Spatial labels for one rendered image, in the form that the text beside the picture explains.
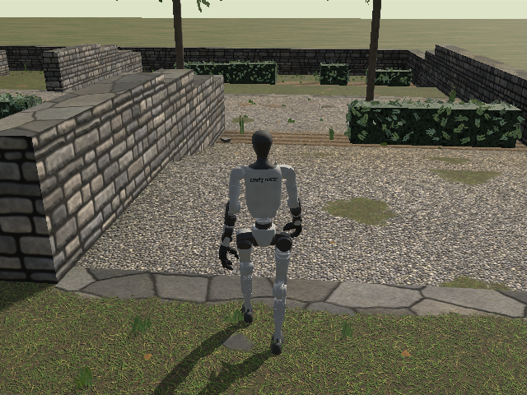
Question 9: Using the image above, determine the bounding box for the robot left forearm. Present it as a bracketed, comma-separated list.
[221, 201, 236, 247]

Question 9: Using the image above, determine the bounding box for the right robot upper arm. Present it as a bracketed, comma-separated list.
[280, 165, 299, 208]

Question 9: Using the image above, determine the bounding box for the left robot shin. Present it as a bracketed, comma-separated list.
[240, 263, 252, 312]

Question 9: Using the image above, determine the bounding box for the robot right forearm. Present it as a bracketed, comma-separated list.
[290, 196, 302, 225]

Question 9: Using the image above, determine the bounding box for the right robot thigh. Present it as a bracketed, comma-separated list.
[273, 230, 292, 300]

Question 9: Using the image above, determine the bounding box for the left robot hand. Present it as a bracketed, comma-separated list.
[219, 245, 239, 270]

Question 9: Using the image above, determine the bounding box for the right robot hand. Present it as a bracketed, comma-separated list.
[283, 222, 302, 238]

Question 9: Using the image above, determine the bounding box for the left robot upper arm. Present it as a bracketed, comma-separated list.
[228, 165, 246, 214]

